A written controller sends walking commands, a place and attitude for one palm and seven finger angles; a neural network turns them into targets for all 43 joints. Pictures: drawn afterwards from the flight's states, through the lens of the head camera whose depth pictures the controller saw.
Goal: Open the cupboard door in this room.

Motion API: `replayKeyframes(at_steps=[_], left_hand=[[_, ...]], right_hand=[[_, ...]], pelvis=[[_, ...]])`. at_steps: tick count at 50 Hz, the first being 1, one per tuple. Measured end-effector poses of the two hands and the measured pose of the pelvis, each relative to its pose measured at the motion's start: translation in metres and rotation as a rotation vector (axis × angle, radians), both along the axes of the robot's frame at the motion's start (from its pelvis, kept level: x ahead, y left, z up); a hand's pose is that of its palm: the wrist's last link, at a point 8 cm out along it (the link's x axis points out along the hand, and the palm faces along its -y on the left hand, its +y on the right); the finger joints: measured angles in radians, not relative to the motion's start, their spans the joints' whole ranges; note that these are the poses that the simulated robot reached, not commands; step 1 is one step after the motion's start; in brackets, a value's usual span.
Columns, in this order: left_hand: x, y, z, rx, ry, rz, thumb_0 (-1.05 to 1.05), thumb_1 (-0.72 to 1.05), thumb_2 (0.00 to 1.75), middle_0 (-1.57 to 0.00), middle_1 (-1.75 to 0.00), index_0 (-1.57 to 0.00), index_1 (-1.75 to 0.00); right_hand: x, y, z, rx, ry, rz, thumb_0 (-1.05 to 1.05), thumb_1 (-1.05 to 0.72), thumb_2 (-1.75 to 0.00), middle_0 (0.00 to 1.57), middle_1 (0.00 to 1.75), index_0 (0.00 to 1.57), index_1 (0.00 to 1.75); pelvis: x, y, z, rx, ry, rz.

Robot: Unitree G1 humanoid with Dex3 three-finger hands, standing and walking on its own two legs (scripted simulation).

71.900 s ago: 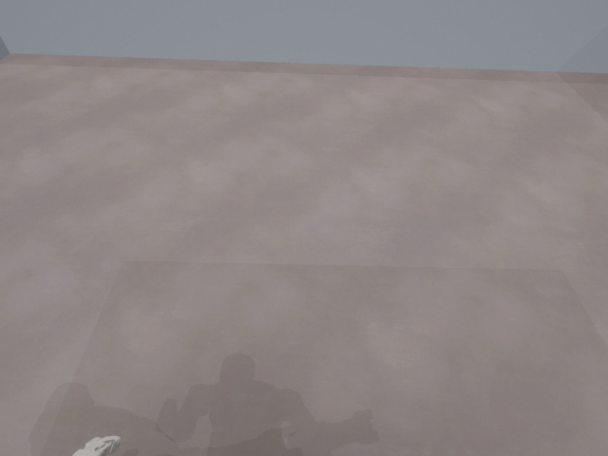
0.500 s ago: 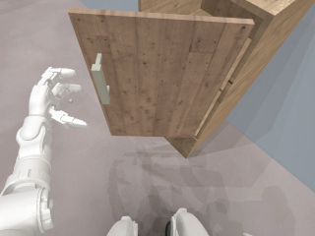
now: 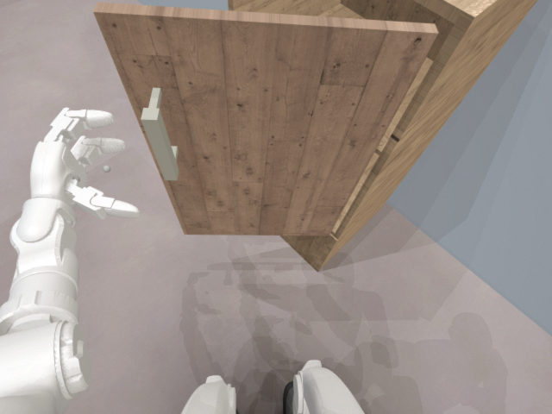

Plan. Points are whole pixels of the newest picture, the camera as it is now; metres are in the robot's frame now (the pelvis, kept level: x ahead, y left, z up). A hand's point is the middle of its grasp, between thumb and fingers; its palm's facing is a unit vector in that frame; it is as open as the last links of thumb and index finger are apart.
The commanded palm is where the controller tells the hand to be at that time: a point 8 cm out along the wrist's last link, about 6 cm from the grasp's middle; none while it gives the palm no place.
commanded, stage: move the hooked fingers beside the handle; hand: left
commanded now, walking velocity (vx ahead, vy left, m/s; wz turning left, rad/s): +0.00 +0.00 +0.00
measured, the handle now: (164, 137) +0.50 +0.15 +0.05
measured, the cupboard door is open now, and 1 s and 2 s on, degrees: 47 47 47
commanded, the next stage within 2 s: slide the fingers in behind the handle in 0.44 s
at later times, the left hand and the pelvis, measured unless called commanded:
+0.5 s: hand (108, 173) +0.44 +0.22 +0.05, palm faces -0.01 -1.00 -0.02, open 14.0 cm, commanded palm +0.42 +0.26 +0.05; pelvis +0.00 +0.01 +0.00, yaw +1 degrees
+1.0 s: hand (138, 170) +0.45 +0.18 +0.05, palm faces +0.01 -1.00 -0.02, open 14.0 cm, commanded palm +0.42 +0.23 +0.05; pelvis +0.00 +0.00 +0.00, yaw +0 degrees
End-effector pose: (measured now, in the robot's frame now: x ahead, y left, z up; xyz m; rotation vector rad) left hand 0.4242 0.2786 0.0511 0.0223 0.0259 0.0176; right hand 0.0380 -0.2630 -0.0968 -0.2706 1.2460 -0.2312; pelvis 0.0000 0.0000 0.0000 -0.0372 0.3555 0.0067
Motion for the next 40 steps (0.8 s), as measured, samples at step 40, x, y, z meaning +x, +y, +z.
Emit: replayKeyframes(at_steps=[40], left_hand=[[0.000, -0.032, 0.001, 0.003, -0.015, -0.029, -0.02, -0.50, 0.30, -0.30, -1.20, -0.30, -1.20]], right_hand=[[0.001, 0.010, -0.007, 0.032, -0.020, 0.008, 0.01, -0.91, -0.90, 0.20, 0.30, 0.20, 0.30]], pelvis=[[-0.004, 0.006, -0.002, 0.001, -0.010, 0.007]])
